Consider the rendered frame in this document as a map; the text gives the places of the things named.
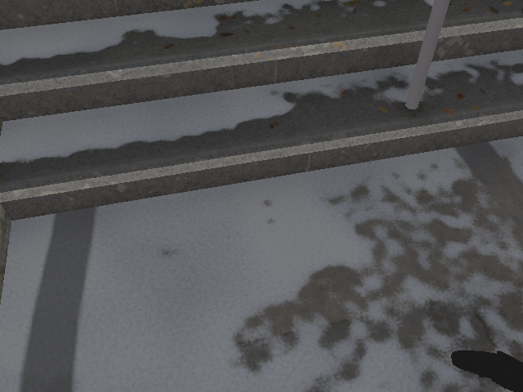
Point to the right robot hand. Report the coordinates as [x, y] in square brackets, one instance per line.
[502, 368]

